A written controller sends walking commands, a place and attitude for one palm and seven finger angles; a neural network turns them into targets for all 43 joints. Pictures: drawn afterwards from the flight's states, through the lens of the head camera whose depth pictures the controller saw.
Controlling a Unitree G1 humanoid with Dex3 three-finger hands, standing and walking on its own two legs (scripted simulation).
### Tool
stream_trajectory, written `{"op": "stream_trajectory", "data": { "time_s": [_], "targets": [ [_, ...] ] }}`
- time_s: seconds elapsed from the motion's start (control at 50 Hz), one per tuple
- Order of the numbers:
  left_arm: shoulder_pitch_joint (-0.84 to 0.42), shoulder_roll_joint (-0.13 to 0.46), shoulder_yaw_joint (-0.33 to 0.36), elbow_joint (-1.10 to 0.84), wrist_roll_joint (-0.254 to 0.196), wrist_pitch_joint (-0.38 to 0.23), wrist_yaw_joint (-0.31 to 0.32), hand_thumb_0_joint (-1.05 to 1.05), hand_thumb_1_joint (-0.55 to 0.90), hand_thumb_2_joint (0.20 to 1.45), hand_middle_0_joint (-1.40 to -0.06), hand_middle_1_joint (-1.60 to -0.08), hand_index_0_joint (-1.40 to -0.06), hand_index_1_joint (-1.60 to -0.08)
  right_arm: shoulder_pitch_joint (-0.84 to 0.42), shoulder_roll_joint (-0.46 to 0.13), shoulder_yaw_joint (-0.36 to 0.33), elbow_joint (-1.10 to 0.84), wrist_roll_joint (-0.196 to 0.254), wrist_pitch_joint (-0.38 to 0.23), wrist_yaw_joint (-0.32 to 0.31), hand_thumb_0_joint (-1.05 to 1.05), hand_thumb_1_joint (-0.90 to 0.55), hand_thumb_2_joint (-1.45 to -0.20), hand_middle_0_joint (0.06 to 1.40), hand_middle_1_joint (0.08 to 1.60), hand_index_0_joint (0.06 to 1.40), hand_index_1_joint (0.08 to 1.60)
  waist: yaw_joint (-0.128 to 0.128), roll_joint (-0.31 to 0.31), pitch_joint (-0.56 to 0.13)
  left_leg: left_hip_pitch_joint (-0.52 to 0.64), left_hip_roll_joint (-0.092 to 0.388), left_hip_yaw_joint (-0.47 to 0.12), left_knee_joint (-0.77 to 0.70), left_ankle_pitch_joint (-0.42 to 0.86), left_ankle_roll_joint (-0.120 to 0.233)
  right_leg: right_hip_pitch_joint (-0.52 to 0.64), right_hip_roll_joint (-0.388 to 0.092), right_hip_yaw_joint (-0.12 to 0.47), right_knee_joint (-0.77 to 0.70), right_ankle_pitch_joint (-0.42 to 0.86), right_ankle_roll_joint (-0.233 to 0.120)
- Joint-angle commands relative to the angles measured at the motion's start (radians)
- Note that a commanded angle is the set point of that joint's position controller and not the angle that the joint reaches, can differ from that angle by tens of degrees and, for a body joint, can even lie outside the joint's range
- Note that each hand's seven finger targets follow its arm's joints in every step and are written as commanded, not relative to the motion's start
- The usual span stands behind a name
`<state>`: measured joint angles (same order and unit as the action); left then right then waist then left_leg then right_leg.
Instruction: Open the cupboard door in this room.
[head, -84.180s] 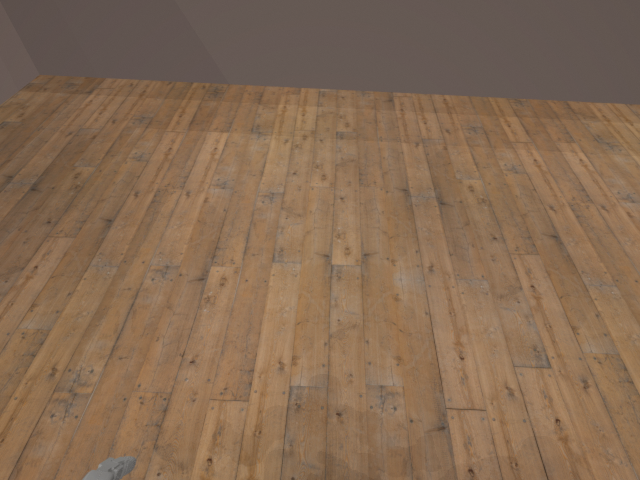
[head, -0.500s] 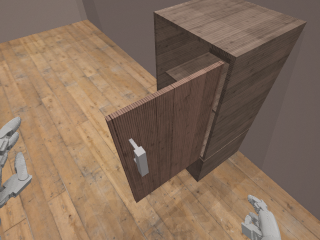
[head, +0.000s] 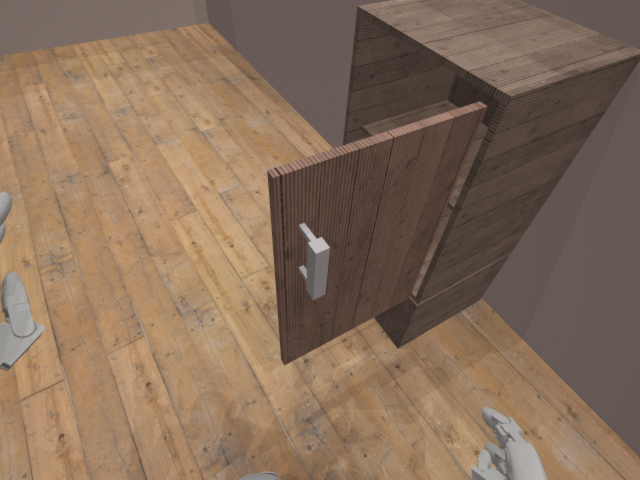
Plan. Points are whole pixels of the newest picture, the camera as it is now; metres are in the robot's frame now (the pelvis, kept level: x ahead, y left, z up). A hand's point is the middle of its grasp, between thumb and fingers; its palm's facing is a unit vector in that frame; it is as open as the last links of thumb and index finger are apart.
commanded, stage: step back with the hand held close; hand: left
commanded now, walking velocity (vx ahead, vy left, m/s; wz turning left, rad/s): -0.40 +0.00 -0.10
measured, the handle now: (310, 261) +0.44 +0.05 -0.02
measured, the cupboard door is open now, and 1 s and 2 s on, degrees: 90 90 90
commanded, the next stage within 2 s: stop stepping back and stand still in 0.42 s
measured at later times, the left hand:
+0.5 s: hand out of the picture +0.13 +0.25 +0.17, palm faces +0.38 -0.82 -0.43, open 7.4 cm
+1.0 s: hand out of the picture +0.04 +0.26 +0.17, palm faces +0.38 -0.84 -0.40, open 7.4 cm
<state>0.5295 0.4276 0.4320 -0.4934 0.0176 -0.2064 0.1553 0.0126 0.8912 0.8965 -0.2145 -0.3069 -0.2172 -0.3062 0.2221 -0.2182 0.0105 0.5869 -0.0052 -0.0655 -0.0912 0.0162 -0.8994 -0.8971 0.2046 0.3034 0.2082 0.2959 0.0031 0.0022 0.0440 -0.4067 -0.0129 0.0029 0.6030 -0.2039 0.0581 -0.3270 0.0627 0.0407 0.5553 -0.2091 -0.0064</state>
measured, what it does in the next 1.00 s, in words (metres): walks backwards: right foot, then right foot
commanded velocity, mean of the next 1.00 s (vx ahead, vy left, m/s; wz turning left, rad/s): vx -0.09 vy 0.03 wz -0.04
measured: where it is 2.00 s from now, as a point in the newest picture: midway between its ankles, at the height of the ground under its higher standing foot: outside the picture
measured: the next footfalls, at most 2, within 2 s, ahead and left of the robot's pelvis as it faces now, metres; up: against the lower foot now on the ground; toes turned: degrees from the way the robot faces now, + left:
right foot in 0.50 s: -0.25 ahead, -0.11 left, -0.01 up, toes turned -3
right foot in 0.76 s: -0.16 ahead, -0.10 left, +0.00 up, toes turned -1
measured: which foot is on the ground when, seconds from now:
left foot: down 0.00-0.76, up 0.78-1.00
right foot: down 0.00-0.18, up 0.20-0.48, down 0.50-0.60, up 0.62-0.74, down 0.76-1.00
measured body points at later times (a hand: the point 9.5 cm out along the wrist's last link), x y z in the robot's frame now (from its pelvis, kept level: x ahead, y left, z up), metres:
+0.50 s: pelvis -0.11 +0.00 -0.01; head -0.07 +0.03 +0.43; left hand +0.10 +0.29 +0.19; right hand +0.09 -0.21 -0.08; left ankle +0.09 +0.09 -0.72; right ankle -0.29 -0.11 -0.73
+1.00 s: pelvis -0.19 +0.01 +0.01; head -0.22 +0.03 +0.46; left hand +0.01 +0.30 +0.19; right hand -0.14 -0.27 -0.08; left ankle -0.18 +0.14 -0.71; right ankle -0.19 -0.08 -0.73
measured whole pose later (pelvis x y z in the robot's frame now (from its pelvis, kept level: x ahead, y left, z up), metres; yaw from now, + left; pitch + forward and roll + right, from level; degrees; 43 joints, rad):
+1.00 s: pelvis -0.19 +0.01 +0.01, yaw -8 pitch +1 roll +1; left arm 0.49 0.38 0.40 -0.39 -0.01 -0.19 0.16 0.01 0.89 0.90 -0.21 -0.31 -0.22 -0.31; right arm 0.36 -0.25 -0.02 0.74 -0.01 -0.13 -0.12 0.02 -0.90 -0.90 0.20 0.30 0.20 0.30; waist 0.01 -0.05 -0.09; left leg -0.31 0.04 0.05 0.65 -0.37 0.02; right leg -0.28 -0.01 -0.10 0.50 -0.24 -0.04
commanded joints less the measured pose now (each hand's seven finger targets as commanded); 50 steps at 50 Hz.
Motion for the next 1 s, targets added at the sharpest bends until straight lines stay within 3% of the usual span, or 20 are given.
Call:
{"op": "stream_trajectory", "data": {
  "time_s": [0.0, 0.1, 0.16, 0.2, 0.26, 0.36, 0.42, 0.46, 0.48, 0.52, 0.54, 0.58, 0.6, 0.64, 0.7, 0.72, 0.74, 0.76, 0.84, 0.98],
  "targets": [
    [-0.058, 0.193, 0.118, -0.218, -0.025, -0.066, 0.019, 0.000, 0.900, 0.900, -0.200, -0.300, -0.200, -0.300, -0.103, -0.147, -0.067, -0.135, -0.001, -0.075, 0.006, 0.000, -0.900, -0.900, 0.200, 0.300, 0.200, 0.300, -0.015, -0.074, -0.124, -0.037, 0.026, -0.041, -0.033, -0.273, -0.020, 0.038, -0.152, 0.242, -0.204, 0.004, -0.067],
    [-0.088, 0.207, 0.100, -0.196, -0.036, -0.058, 0.034, 0.000, 0.900, 0.900, -0.200, -0.300, -0.200, -0.300, -0.121, -0.140, -0.065, -0.093, 0.003, -0.059, 0.001, 0.000, -0.900, -0.900, 0.200, 0.300, 0.200, 0.300, -0.029, -0.054, -0.096, 0.178, 0.015, -0.039, -0.016, -0.156, -0.042, -0.219, -0.157, 0.150, -0.265, -0.144, -0.055],
    [-0.068, 0.205, 0.139, -0.240, -0.032, -0.069, 0.026, 0.000, 0.900, 0.900, -0.200, -0.300, -0.200, -0.300, -0.163, -0.161, -0.061, -0.134, 0.001, -0.067, -0.013, 0.000, -0.900, -0.900, 0.200, 0.300, 0.200, 0.300, 0.000, 0.257, -0.125, -0.232, 0.261, -0.324, -0.441, -0.478, 0.055, 0.164, 0.049, -0.019, 0.196, -0.155, 0.025],
    [-0.069, 0.244, 0.178, -0.273, -0.024, -0.076, 0.027, 0.000, 0.900, 0.900, -0.200, -0.300, -0.200, -0.300, -0.175, -0.134, -0.070, -0.135, -0.016, -0.082, -0.012, 0.000, -0.900, -0.900, 0.200, 0.300, 0.200, 0.300, 0.012, 0.275, -0.188, -0.356, 0.367, -0.419, -0.544, -0.527, 0.121, 0.283, 0.086, 0.012, 0.569, -0.228, 0.013],
    [-0.025, 0.214, 0.160, -0.284, -0.047, -0.067, 0.022, 0.000, 0.900, 0.900, -0.200, -0.300, -0.200, -0.300, -0.168, -0.127, -0.087, -0.105, -0.010, -0.114, 0.019, 0.000, -0.900, -0.900, 0.200, 0.300, 0.200, 0.300, 0.027, 0.181, -0.227, -0.102, 0.315, -0.228, -0.422, -0.336, 0.080, 0.112, 0.058, 0.002, 0.581, -0.287, -0.002],
    [-0.077, 0.155, 0.076, -0.268, -0.083, -0.052, 0.019, 0.000, 0.900, 0.900, -0.200, -0.300, -0.200, -0.300, -0.140, -0.118, -0.064, -0.051, -0.016, -0.129, 0.031, 0.000, -0.900, -0.900, 0.200, 0.300, 0.200, 0.300, 0.004, 0.211, -0.223, 0.088, 0.278, -0.154, -0.463, -0.248, -0.003, 0.094, 0.048, -0.070, 0.175, -0.388, -0.025],
    [-0.133, 0.168, 0.070, -0.255, -0.079, -0.087, 0.010, 0.000, 0.900, 0.900, -0.200, -0.300, -0.200, -0.300, -0.124, -0.105, -0.065, -0.024, -0.021, -0.117, 0.043, 0.000, -0.900, -0.900, 0.200, 0.300, 0.200, 0.300, 0.008, 0.162, -0.249, 0.226, 0.233, -0.088, -0.322, -0.078, -0.082, 0.070, -0.037, 0.014, -0.233, -0.307, -0.075],
    [-0.188, 0.245, 0.102, -0.262, -0.070, -0.110, 0.013, 0.000, 0.900, 0.900, -0.200, -0.300, -0.200, -0.300, -0.129, -0.092, -0.059, -0.011, -0.007, -0.098, 0.037, 0.000, -0.900, -0.900, 0.200, 0.300, 0.200, 0.300, -0.002, -0.116, -0.232, 0.257, 0.118, -0.022, 0.073, -0.001, -0.100, -0.106, -0.303, 0.364, -0.374, -0.060, -0.147],
    [-0.222, 0.291, 0.130, -0.282, -0.060, -0.123, 0.021, 0.000, 0.900, 0.900, -0.200, -0.300, -0.200, -0.300, -0.175, -0.093, -0.045, -0.031, -0.008, -0.101, 0.029, 0.000, -0.900, -0.900, 0.200, 0.300, 0.200, 0.300, 0.014, -0.137, -0.188, 0.174, 0.064, 0.002, 0.184, -0.115, -0.099, -0.070, -0.362, 0.313, -0.339, 0.252, -0.145],
    [-0.252, 0.308, 0.145, -0.327, -0.040, -0.133, 0.014, 0.000, 0.900, 0.900, -0.200, -0.300, -0.200, -0.300, -0.185, -0.074, -0.026, -0.056, -0.008, -0.132, 0.015, 0.000, -0.900, -0.900, 0.200, 0.300, 0.200, 0.300, 0.000, -0.148, -0.303, 0.179, 0.013, 0.068, 0.057, 0.029, -0.096, 0.131, -0.259, 0.110, -0.116, 0.668, -0.095],
    [-0.194, 0.270, 0.141, -0.312, -0.058, -0.087, 0.002, 0.000, 0.900, 0.900, -0.200, -0.300, -0.200, -0.300, -0.140, -0.107, -0.057, -0.069, 0.015, -0.125, -0.004, 0.000, -0.900, -0.900, 0.200, 0.300, 0.200, 0.300, -0.030, -0.148, -0.359, 0.348, 0.006, 0.071, -0.033, 0.407, -0.064, 0.118, -0.133, -0.037, 0.028, 0.698, -0.001],
    [-0.067, 0.258, 0.168, -0.329, -0.073, -0.044, -0.014, 0.000, 0.900, 0.900, -0.200, -0.300, -0.200, -0.300, -0.129, -0.115, -0.056, -0.100, 0.012, -0.132, 0.007, 0.000, -0.900, -0.900, 0.200, 0.300, 0.200, 0.300, -0.016, 0.231, -0.432, 0.585, 0.184, -0.160, -0.126, 0.884, 0.059, -0.037, 0.047, -0.087, 0.301, -0.039, 0.049],
    [-0.028, 0.242, 0.161, -0.271, -0.075, -0.053, -0.025, 0.000, 0.900, 0.900, -0.200, -0.300, -0.200, -0.300, -0.122, -0.114, -0.058, -0.090, 0.009, -0.145, 0.025, 0.000, -0.900, -0.900, 0.200, 0.300, 0.200, 0.300, -0.005, 0.306, -0.338, 0.445, 0.247, -0.249, -0.265, 0.488, 0.073, -0.022, 0.045, -0.025, 0.389, -0.432, 0.019],
    [0.062, 0.245, 0.196, -0.210, -0.092, -0.040, -0.007, 0.000, 0.900, 0.900, -0.200, -0.300, -0.200, -0.300, -0.137, -0.104, -0.034, -0.096, -0.008, -0.133, 0.027, 0.000, -0.900, -0.900, 0.200, 0.300, 0.200, 0.300, 0.011, 0.253, -0.176, 0.043, 0.249, -0.286, -0.502, -0.403, 0.032, 0.113, 0.023, -0.039, 0.299, -0.430, -0.018],
    [0.157, 0.248, 0.226, -0.184, -0.094, -0.034, 0.006, 0.000, 0.900, 0.900, -0.200, -0.300, -0.200, -0.300, -0.141, -0.104, -0.045, -0.123, -0.010, -0.095, 0.021, 0.000, -0.900, -0.900, 0.200, 0.300, 0.200, 0.300, 0.017, 0.297, -0.099, -0.223, 0.111, -0.045, -0.452, -0.479, -0.087, 0.344, 0.058, -0.178, 0.004, -0.345, -0.042],
    [0.189, 0.230, 0.201, -0.178, -0.087, -0.032, 0.007, 0.000, 0.900, 0.900, -0.200, -0.300, -0.200, -0.300, -0.135, -0.088, -0.046, -0.130, -0.006, -0.078, 0.020, 0.000, -0.900, -0.900, 0.200, 0.300, 0.200, 0.300, 0.004, 0.149, -0.073, -0.232, 0.042, 0.039, -0.220, -0.408, -0.098, 0.276, -0.038, -0.084, -0.139, -0.364, -0.071],
    [0.186, 0.254, 0.202, -0.195, -0.075, -0.028, 0.006, 0.000, 0.900, 0.900, -0.200, -0.300, -0.200, -0.300, -0.119, -0.085, -0.057, -0.127, 0.004, -0.058, 0.020, 0.000, -0.900, -0.900, 0.200, 0.300, 0.200, 0.300, 0.001, -0.155, -0.046, -0.068, -0.054, 0.068, 0.266, -0.272, -0.115, -0.097, -0.282, 0.266, -0.413, -0.563, -0.124],
    [0.104, 0.249, 0.177, -0.247, -0.078, -0.031, 0.004, 0.000, 0.900, 0.900, -0.200, -0.300, -0.200, -0.300, -0.113, -0.106, -0.064, -0.106, -0.009, -0.044, 0.013, 0.000, -0.900, -0.900, 0.200, 0.300, 0.200, 0.300, -0.006, -0.233, 0.000, -0.113, -0.061, -0.014, 0.571, -0.233, -0.118, -0.310, -0.455, 0.485, -0.523, -0.652, -0.168],
    [-0.068, 0.208, 0.131, -0.102, -0.048, -0.036, 0.006, 0.000, 0.900, 0.900, -0.200, -0.300, -0.200, -0.300, -0.075, -0.090, -0.042, -0.058, -0.008, -0.075, -0.005, 0.000, -0.900, -0.900, 0.200, 0.300, 0.200, 0.300, -0.055, -0.150, -0.009, -0.082, 0.074, -0.003, 0.477, -0.115, -0.095, -0.248, -0.287, 0.146, -0.412, -0.535, -0.095],
    [-0.180, 0.136, 0.019, -0.142, -0.016, -0.052, 0.034, 0.000, 0.900, 0.900, -0.200, -0.300, -0.200, -0.300, -0.012, -0.134, -0.058, -0.045, -0.013, -0.168, -0.039, 0.000, -0.900, -0.900, 0.200, 0.300, 0.200, 0.300, -0.019, 0.049, -0.110, 0.221, 0.069, 0.020, -0.265, -0.241, 0.002, 0.036, -0.193, 0.050, -0.135, -0.310, -0.048]
  ]
}}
